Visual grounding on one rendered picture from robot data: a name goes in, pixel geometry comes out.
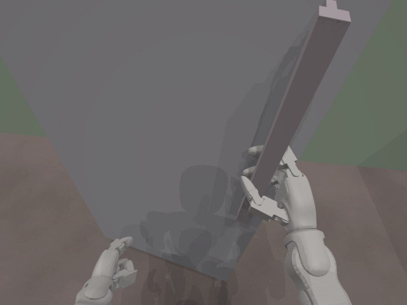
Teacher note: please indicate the handle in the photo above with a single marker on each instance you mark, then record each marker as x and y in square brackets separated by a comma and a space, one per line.
[324, 37]

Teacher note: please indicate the left robot hand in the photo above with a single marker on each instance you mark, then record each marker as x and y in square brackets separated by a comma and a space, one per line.
[121, 272]

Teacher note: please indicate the right robot hand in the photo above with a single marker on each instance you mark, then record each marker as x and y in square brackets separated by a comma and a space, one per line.
[292, 191]

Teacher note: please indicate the robot right forearm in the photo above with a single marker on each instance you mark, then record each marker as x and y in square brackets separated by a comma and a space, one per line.
[312, 267]

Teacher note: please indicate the robot left forearm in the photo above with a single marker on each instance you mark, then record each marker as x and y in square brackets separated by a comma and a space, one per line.
[96, 291]

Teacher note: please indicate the fridge door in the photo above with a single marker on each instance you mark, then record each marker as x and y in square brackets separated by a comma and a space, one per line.
[152, 106]

